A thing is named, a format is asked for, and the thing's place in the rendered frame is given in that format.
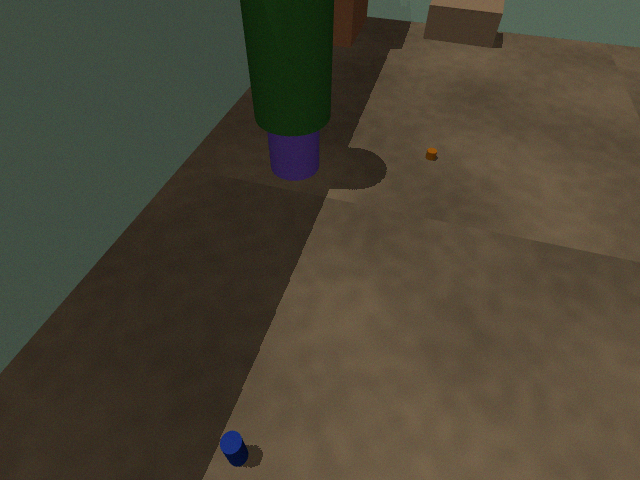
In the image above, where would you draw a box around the potted plant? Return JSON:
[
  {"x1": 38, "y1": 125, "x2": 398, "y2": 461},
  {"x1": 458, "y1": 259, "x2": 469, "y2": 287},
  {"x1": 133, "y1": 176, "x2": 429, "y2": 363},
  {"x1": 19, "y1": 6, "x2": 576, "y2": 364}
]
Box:
[{"x1": 240, "y1": 0, "x2": 334, "y2": 181}]

